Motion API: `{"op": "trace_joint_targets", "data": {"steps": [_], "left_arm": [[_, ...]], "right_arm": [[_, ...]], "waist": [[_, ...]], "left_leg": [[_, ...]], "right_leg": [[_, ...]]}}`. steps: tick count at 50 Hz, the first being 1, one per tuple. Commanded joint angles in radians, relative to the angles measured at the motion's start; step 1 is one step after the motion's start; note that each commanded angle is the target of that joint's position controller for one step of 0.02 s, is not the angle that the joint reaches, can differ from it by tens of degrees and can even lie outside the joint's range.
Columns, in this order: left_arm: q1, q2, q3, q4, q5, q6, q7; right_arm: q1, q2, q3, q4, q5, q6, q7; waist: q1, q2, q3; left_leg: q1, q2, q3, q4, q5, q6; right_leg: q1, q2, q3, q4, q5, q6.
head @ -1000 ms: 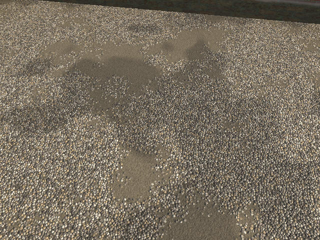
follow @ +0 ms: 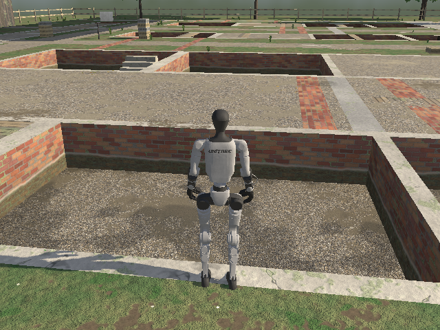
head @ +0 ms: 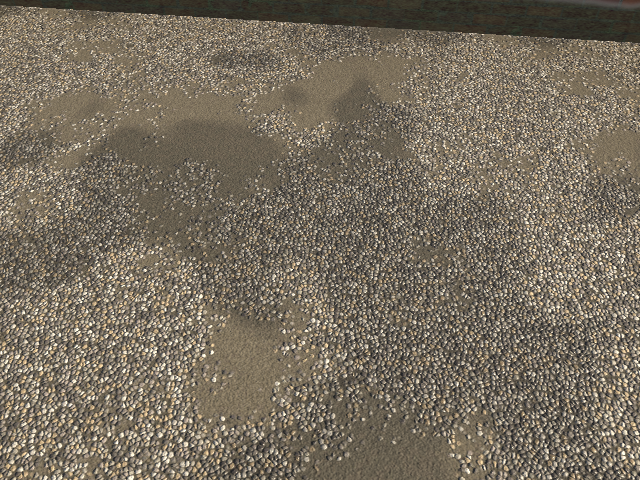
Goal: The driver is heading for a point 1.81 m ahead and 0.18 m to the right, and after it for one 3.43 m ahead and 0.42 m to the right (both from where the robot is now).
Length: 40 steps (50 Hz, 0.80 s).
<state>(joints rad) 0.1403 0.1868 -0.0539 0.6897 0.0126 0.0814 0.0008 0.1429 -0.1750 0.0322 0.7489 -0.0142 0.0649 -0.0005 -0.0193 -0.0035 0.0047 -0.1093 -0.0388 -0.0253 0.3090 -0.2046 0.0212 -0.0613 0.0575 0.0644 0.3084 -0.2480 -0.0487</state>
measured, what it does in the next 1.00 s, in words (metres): stands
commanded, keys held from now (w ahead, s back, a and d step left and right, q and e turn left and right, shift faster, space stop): no key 1.00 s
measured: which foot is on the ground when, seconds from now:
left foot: down 0.00-1.00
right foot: down 0.00-1.00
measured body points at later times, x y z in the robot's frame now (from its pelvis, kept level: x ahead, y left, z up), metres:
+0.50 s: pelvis -0.01 -0.01 +0.00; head +0.00 -0.01 +0.45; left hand +0.09 +0.23 -0.12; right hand +0.11 -0.25 -0.11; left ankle -0.03 +0.11 -0.75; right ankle -0.06 -0.09 -0.75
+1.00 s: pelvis -0.01 -0.01 +0.00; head +0.00 -0.01 +0.45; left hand +0.09 +0.23 -0.13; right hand +0.10 -0.25 -0.12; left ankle -0.03 +0.11 -0.75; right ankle -0.06 -0.09 -0.75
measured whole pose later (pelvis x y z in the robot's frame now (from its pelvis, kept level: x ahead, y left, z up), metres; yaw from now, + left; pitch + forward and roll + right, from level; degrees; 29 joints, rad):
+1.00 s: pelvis -0.01 -0.01 +0.00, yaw +0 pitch +1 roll +0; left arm 0.26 0.24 -0.08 0.76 0.04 0.09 0.02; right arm 0.31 -0.24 0.06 0.66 -0.04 0.04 0.00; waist 0.00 0.01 -0.01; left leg -0.13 0.00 -0.05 0.31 -0.20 0.00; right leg -0.04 0.09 0.07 0.22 -0.19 -0.07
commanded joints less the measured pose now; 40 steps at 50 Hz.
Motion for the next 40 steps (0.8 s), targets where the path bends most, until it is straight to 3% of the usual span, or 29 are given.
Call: {"op": "trace_joint_targets", "data": {"steps": [1, 2, 3, 8, 22, 40], "left_arm": [[-0.032, 0.079, 0.021, -0.067, -0.001, -0.011, 0.001], [-0.033, 0.08, 0.021, -0.066, -0.002, -0.011, 0.001], [0.035, 0.125, 0.02, -0.056, 0.031, -0.008, -0.003], [0.026, 0.12, 0.013, -0.053, 0.026, 0.005, -0.005], [0.087, 0.147, 0.005, -0.028, 0.027, -0.005, 0.004], [0.12, 0.154, 0.002, 0.003, 0.029, -0.004, 0.02]], "right_arm": [[-0.035, -0.077, -0.021, -0.064, 0.001, -0.015, -0.001], [-0.033, -0.077, -0.022, -0.061, 0.001, -0.015, -0.001], [0.048, -0.134, -0.016, -0.062, -0.034, -0.02, 0.003], [0.038, -0.128, -0.011, -0.08, -0.029, -0.03, 0.012], [0.108, -0.156, 0.0, -0.13, -0.033, -0.024, -0.002], [0.16, -0.161, 0.004, -0.153, -0.03, -0.031, -0.004]], "waist": [[0.005, -0.006, -0.107], [0.005, -0.006, -0.103], [0.018, -0.051, -0.082], [0.019, 0.012, -0.057], [0.011, 0.009, -0.024], [0.017, 0.009, -0.019]], "left_leg": [[0.04, 0.12, -0.088, -0.013, 0.347, 0.026], [0.039, 0.121, -0.088, -0.017, 0.338, 0.026], [0.021, 0.12, -0.131, -0.024, 0.362, 0.066], [0.001, 0.118, -0.118, -0.036, 0.285, 0.066], [-0.034, 0.109, -0.109, -0.028, 0.166, 0.045], [-0.06, 0.106, -0.106, -0.025, 0.166, 0.034]], "right_leg": [[0.049, -0.137, 0.089, 0.001, 0.494, 0.005], [0.046, -0.137, 0.09, -0.004, 0.487, 0.005], [0.094, -0.111, 0.11, -0.03, 0.483, -0.039], [0.089, -0.121, 0.112, -0.052, 0.42, -0.053], [0.04, -0.109, 0.118, -0.086, 0.347, -0.052], [0.053, -0.105, 0.12, -0.086, 0.369, -0.053]]}}
Keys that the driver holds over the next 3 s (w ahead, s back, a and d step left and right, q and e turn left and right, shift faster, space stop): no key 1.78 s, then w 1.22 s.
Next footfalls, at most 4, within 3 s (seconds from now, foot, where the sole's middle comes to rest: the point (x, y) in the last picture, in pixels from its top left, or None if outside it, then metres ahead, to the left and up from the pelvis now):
none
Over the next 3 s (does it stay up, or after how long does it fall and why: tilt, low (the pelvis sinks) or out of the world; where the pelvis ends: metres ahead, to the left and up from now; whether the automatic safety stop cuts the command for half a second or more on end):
stays up -0.01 0.02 -0.02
